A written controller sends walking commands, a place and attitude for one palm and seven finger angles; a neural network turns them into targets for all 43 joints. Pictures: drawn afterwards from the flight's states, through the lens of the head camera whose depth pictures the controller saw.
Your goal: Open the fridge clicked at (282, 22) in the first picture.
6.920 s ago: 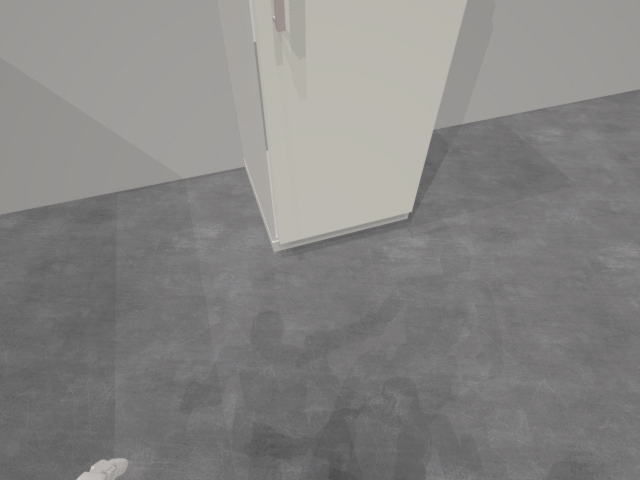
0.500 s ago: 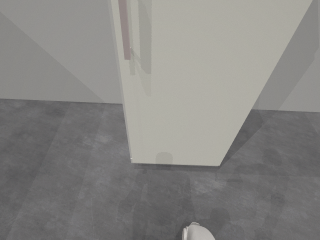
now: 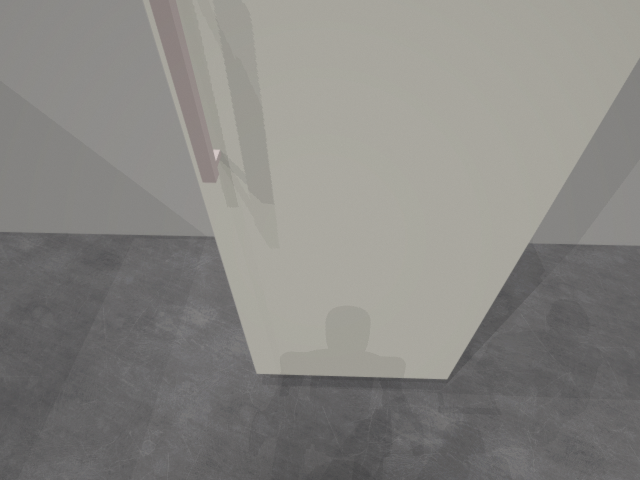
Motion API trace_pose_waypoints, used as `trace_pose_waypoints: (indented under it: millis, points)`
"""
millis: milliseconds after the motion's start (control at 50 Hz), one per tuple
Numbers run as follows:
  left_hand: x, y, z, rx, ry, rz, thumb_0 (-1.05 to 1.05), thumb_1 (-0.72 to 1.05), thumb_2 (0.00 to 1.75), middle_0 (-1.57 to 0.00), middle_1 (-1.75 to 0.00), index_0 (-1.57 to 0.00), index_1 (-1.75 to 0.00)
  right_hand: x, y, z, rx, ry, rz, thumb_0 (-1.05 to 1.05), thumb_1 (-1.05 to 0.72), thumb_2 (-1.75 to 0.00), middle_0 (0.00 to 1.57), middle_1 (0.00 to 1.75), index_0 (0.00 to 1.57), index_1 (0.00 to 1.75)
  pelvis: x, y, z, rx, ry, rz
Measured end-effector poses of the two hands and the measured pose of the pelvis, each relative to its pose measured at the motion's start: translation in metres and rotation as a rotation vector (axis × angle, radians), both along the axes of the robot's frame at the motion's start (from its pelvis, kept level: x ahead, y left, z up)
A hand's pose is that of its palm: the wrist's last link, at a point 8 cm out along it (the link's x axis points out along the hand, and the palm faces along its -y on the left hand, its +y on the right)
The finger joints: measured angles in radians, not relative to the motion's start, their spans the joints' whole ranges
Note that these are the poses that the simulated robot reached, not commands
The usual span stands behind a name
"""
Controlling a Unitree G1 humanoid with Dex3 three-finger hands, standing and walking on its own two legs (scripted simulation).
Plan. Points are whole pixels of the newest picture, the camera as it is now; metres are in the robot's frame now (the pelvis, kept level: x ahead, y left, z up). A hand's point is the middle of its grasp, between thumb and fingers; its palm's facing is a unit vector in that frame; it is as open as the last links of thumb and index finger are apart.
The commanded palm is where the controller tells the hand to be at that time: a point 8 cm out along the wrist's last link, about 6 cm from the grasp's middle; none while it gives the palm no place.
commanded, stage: come to a stop and stand still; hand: left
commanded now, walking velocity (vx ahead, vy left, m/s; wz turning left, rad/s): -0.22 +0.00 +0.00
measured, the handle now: (188, 69) +0.49 +0.20 +0.27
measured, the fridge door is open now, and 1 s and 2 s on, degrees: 0 0 0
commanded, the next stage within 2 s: look again from close up in 2.00 s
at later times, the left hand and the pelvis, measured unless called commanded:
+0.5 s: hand out of the picture +0.01 +0.19 -0.17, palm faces +0.08 -0.96 -0.28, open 7.4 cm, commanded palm none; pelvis -0.01 +0.00 -0.01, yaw +1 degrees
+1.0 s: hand out of the picture +0.00 +0.20 -0.18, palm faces +0.03 -0.98 -0.18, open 7.3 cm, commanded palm none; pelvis -0.02 +0.02 +0.00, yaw +0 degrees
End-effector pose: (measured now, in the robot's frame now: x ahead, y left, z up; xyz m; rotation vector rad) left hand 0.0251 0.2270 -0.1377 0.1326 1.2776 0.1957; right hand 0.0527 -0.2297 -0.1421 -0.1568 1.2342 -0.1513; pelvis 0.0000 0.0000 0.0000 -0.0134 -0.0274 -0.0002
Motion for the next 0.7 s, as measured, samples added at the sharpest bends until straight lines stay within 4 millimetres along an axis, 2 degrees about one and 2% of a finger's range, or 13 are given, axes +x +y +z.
trace_pose_waypoints:
  millis: [60, 140, 240, 340, 420, 500, 620, 700]
  points:
    - [-0.005, 0.001, -0.011, -0.024, 0.037, 0.028, 0.0, 0.92, 0.9, -0.2, -0.3, -0.2, -0.3, 0.022, 0.007, -0.001, -0.012, -0.027, 0.019, 0.01, -0.93, -0.9, 0.2, 0.3, 0.19, 0.3, 0.009, 0.007, -0.005, -0.014, -0.01, 0.007]
    - [-0.012, 0.003, -0.015, -0.037, 0.073, 0.048, 0.0, 0.92, 0.9, -0.2, -0.3, -0.2, -0.3, 0.036, 0.02, 0.004, -0.009, -0.028, 0.043, 0.0, -0.92, -0.9, 0.2, 0.3, 0.19, 0.3, 0.011, 0.011, -0.004, 0.016, -0.018, -0.001]
    - [-0.021, 0.007, -0.012, -0.014, 0.105, 0.033, 0.0, 0.91, 0.9, -0.2, -0.3, -0.2, -0.3, 0.042, 0.024, -0.002, 0.017, -0.041, 0.046, 0.0, -0.92, -0.9, 0.2, 0.3, 0.2, 0.3, 0.005, 0.009, -0.006, 0.042, -0.013, -0.018]
    - [-0.034, 0.006, -0.004, 0.036, 0.112, 0.015, 0.0, 0.91, 0.9, -0.2, -0.3, -0.2, -0.3, 0.038, 0.015, -0.01, 0.051, -0.057, 0.021, 0.0, -0.92, -0.9, 0.21, 0.3, 0.2, 0.3, -0.002, 0.001, -0.008, 0.033, -0.018, -0.018]
    - [-0.034, 0.006, 0.004, 0.069, 0.055, 0.012, 0.01, 0.91, 0.9, -0.2, -0.3, -0.2, -0.3, 0.025, 0.007, -0.01, 0.06, -0.077, 0.014, 0.0, -0.91, -0.9, 0.2, 0.3, 0.2, 0.3, -0.004, 0.0, -0.008, 0.029, -0.018, -0.007]
    - [-0.024, 0.011, 0.005, 0.075, -0.018, 0.001, 0.01, 0.91, 0.9, -0.2, -0.3, -0.2, -0.3, 0.005, 0.004, -0.011, 0.049, -0.074, 0.003, 0.0, -0.92, -0.9, 0.2, 0.3, 0.2, 0.3, -0.008, 0.001, -0.01, 0.02, -0.022, 0.01]
    - [-0.005, 0.01, 0.007, 0.047, -0.077, -0.037, 0.01, 0.91, 0.9, -0.2, -0.3, -0.2, -0.3, -0.044, 0.005, -0.007, 0.034, 0.009, 0.002, 0.0, -0.92, -0.9, 0.2, 0.3, 0.19, 0.3, -0.019, 0.001, -0.004, 0.03, -0.022, -0.001]
    - [-0.001, 0.009, 0.007, 0.028, -0.088, -0.056, 0.01, 0.91, 0.9, -0.2, -0.3, -0.2, -0.3, -0.08, 0.01, -0.006, 0.035, 0.09, -0.015, 0.01, -0.92, -0.9, 0.2, 0.3, 0.19, 0.3, -0.023, 0.003, -0.002, 0.028, -0.011, -0.003]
